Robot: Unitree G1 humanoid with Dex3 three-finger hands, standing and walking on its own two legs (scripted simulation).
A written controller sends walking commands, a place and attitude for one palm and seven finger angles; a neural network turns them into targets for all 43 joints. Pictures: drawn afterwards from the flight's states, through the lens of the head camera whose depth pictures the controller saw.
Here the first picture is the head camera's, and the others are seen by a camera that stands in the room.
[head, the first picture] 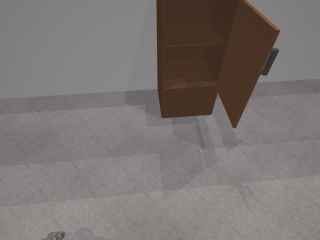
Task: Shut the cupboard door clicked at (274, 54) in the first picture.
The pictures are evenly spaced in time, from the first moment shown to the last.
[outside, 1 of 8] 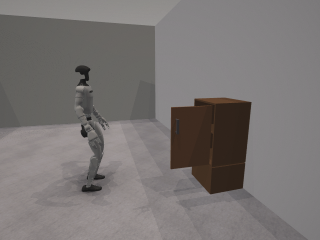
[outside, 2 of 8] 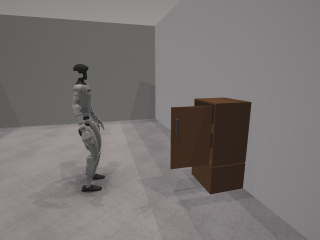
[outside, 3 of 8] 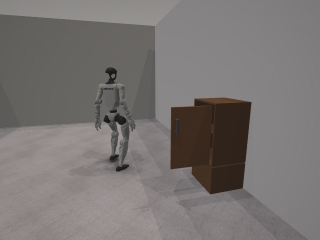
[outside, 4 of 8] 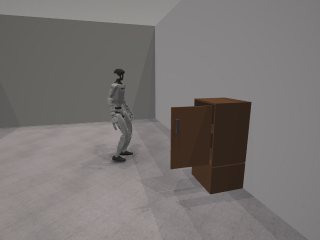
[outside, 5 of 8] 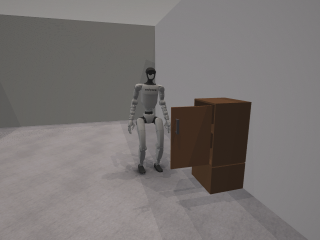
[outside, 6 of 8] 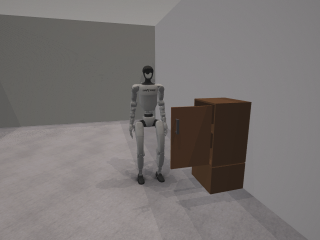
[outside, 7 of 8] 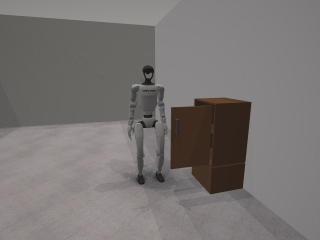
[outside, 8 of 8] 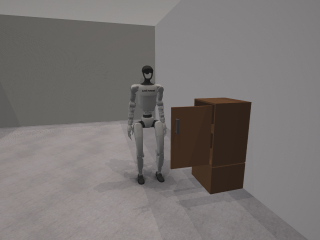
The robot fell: no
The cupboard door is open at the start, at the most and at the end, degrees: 88 88 88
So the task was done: no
